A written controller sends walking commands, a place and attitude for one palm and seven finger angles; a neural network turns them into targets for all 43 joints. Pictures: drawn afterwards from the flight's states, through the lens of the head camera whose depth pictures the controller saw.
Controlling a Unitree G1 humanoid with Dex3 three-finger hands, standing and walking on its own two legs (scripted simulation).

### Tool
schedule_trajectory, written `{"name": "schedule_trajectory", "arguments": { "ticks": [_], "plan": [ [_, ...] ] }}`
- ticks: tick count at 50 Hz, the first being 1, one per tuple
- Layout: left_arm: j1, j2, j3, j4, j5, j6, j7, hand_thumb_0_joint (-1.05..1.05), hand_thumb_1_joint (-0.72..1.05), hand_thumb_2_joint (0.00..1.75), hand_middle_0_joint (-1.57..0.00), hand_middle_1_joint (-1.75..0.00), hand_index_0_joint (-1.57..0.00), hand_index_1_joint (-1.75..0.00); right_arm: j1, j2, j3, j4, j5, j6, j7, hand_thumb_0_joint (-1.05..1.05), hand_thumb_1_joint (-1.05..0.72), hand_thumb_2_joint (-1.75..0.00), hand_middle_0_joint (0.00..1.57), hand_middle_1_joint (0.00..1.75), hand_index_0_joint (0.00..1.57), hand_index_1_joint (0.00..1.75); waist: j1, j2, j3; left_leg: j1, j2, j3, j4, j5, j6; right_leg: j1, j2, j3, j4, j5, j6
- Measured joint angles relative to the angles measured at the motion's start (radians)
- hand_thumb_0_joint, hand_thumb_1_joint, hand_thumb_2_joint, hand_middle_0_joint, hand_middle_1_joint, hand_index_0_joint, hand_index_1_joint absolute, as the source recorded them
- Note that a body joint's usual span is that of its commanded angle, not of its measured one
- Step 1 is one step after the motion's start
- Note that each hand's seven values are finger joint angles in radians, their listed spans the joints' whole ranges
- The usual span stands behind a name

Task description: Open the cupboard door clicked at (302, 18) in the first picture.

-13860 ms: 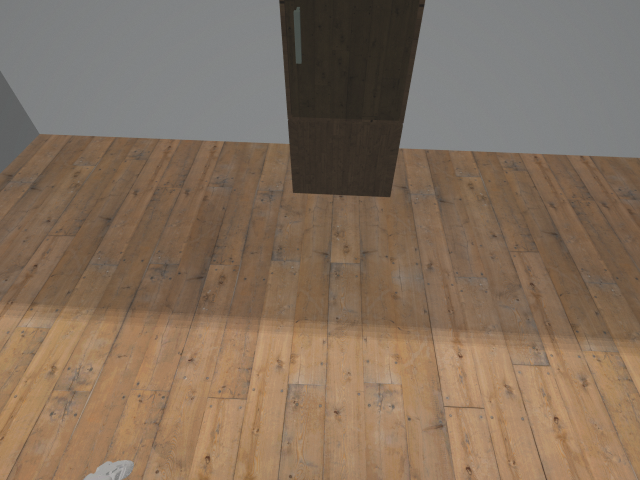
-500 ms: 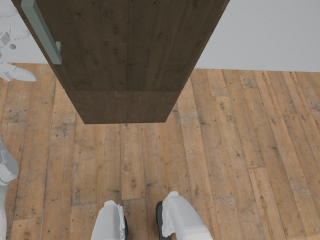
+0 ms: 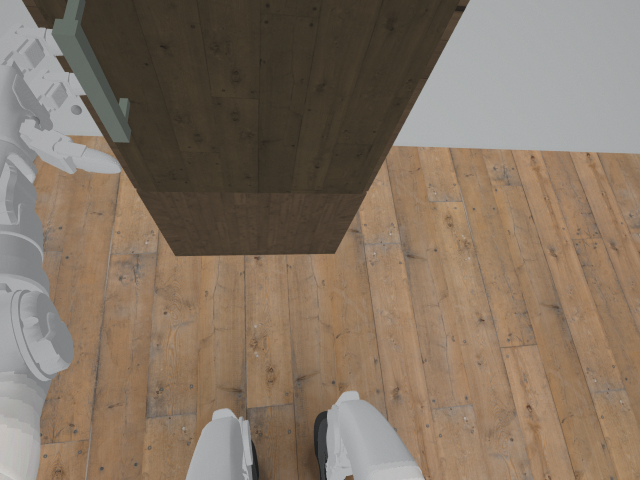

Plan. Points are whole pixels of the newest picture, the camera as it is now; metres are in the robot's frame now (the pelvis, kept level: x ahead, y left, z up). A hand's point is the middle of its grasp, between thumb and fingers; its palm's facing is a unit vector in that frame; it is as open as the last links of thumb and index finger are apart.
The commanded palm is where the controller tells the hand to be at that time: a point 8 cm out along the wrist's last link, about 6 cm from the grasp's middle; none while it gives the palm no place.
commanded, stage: slide the fingers in behind the handle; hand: left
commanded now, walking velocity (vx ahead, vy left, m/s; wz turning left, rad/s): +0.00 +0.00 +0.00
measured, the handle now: (101, 77) +0.57 +0.21 +0.06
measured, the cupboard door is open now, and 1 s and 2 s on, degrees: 0 0 2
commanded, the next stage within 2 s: close the thumb around the handle in 0.88 s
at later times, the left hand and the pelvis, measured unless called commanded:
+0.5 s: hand (116, 112) +0.52 +0.19 +0.06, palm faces -0.03 -1.00 -0.01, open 13.9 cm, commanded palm +0.51 +0.22 +0.06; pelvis +0.00 -0.01 +0.00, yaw +0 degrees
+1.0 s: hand (113, 110) +0.53 +0.19 +0.06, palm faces -0.03 -1.00 -0.02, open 13.7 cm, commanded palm +0.51 +0.23 +0.06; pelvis -0.01 -0.01 +0.00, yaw +0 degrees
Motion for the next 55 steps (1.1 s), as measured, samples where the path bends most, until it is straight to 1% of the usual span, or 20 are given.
{"name": "schedule_trajectory", "arguments": {
  "ticks": [3,7,12,16,21,26,29,31,37,47,52,55],
  "plan": [
    [0.007,-0.016,-0.007,-0.001,0.004,-0.006,0.011,-0.01,-0.50,0.30,-0.30,-1.20,-0.31,-1.21,-0.006,0.001,-0.001,-0.005,0.001,0.000,0.002,0.00,-0.91,-0.90,0.20,0.30,0.20,0.30,0.000,0.000,0.001,0.009,0.001,0.001,-0.002,-0.002,-0.001,0.007,0.001,0.002,0.000,-0.003,-0.001],
    [0.010,-0.024,0.001,0.002,0.006,-0.014,0.033,-0.01,-0.50,0.30,-0.30,-1.20,-0.31,-1.23,-0.011,0.003,-0.002,-0.009,0.001,-0.002,0.003,0.00,-0.91,-0.90,0.20,0.30,0.20,0.30,0.000,-0.001,0.001,0.012,0.001,0.002,-0.001,-0.004,-0.003,0.008,0.001,0.002,0.005,-0.006,-0.003],
    [0.010,-0.043,-0.026,-0.003,0.003,-0.022,0.039,-0.01,-0.50,0.30,-0.30,-1.20,-0.31,-1.22,-0.013,0.005,-0.005,-0.001,0.002,-0.001,0.006,0.00,-0.91,-0.90,0.20,0.30,0.20,0.30,0.007,0.001,0.002,0.019,0.000,0.002,-0.003,-0.004,-0.005,0.013,0.000,0.002,0.006,-0.009,-0.004],
    [0.011,-0.059,-0.024,0.001,-0.002,-0.025,0.057,-0.01,-0.50,0.30,-0.30,-1.20,-0.31,-1.22,-0.010,0.006,-0.007,0.002,0.001,-0.003,0.006,0.00,-0.91,-0.90,0.20,0.30,0.20,0.30,0.008,0.004,-0.002,0.018,-0.002,0.002,-0.005,-0.003,-0.007,0.011,-0.001,0.003,0.009,-0.010,-0.006],
    [0.013,-0.081,-0.048,-0.011,0.005,-0.034,0.073,-0.01,-0.50,0.30,-0.30,-1.20,-0.31,-1.22,-0.005,0.007,-0.013,0.010,-0.003,-0.006,0.009,0.00,-0.91,-0.90,0.20,0.30,0.20,0.30,0.012,0.006,-0.002,0.022,-0.004,0.003,-0.006,-0.002,-0.008,0.012,-0.003,0.004,0.012,-0.012,-0.007],
    [0.013,-0.102,-0.038,0.004,0.004,-0.040,0.094,-0.01,-0.50,0.30,-0.30,-1.20,-0.30,-1.22,-0.003,0.007,-0.013,0.011,-0.003,-0.005,0.012,0.00,-0.91,-0.90,0.20,0.30,0.20,0.30,0.009,0.007,-0.004,0.029,-0.003,0.006,-0.010,0.000,-0.010,0.016,-0.002,0.007,0.013,-0.012,-0.009],
    [0.012,-0.094,-0.027,0.011,0.019,-0.044,0.102,-0.01,-0.50,0.30,-0.30,-1.20,-0.31,-1.23,-0.003,0.007,-0.011,0.006,-0.003,-0.007,0.011,0.00,-0.91,-0.90,0.20,0.30,0.20,0.30,0.004,0.005,-0.003,0.028,-0.001,0.007,-0.008,0.000,-0.010,0.014,-0.001,0.009,0.016,-0.011,-0.010],
    [0.010,-0.085,-0.031,0.015,0.025,-0.047,0.102,-0.01,-0.50,0.30,-0.30,-1.20,-0.31,-1.22,-0.003,0.006,-0.011,0.003,-0.002,-0.009,0.011,0.00,-0.91,-0.90,0.20,0.30,0.20,0.30,0.001,0.006,0.000,0.027,-0.001,0.008,-0.006,0.000,-0.011,0.012,0.000,0.009,0.019,-0.011,-0.011],
    [-0.009,-0.071,-0.033,0.036,0.016,-0.049,0.089,-0.01,-0.50,0.30,-0.30,-1.20,-0.32,-1.22,-0.003,0.002,-0.008,0.006,0.001,-0.013,0.006,0.00,-0.91,-0.90,0.20,0.30,0.20,0.30,0.000,0.006,0.006,0.019,-0.001,0.007,-0.002,0.003,-0.012,0.003,0.000,0.009,0.025,-0.010,-0.012],
    [-0.023,-0.049,-0.015,0.038,0.021,-0.040,0.065,-0.01,-0.50,0.30,-0.31,-1.21,-0.35,-1.23,-0.004,-0.003,-0.006,0.003,0.001,-0.018,0.001,0.00,-0.91,-0.90,0.20,0.30,0.20,0.30,-0.006,0.004,0.004,-0.003,0.002,0.007,0.011,0.002,-0.011,-0.018,0.002,0.010,0.034,-0.008,-0.012],
    [-0.006,-0.054,-0.009,0.018,0.013,-0.036,0.069,-0.01,-0.50,0.30,-0.31,-1.21,-0.34,-1.22,-0.001,-0.003,-0.009,0.000,0.002,-0.018,0.003,0.00,-0.91,-0.90,0.20,0.30,0.20,0.30,-0.005,0.004,0.002,0.002,0.003,0.011,0.007,0.002,-0.009,-0.014,0.004,0.014,0.029,-0.004,-0.010],
    [-0.003,-0.054,-0.008,0.021,0.014,-0.034,0.070,-0.01,-0.45,0.32,-0.31,-1.21,-0.33,-1.22,0.000,-0.002,-0.006,-0.001,0.003,-0.017,0.003,0.00,-0.91,-0.90,0.20,0.30,0.20,0.30,-0.004,0.003,0.003,0.007,0.002,0.012,0.005,0.002,-0.008,-0.009,0.004,0.015,0.026,-0.004,-0.008]
  ]
}}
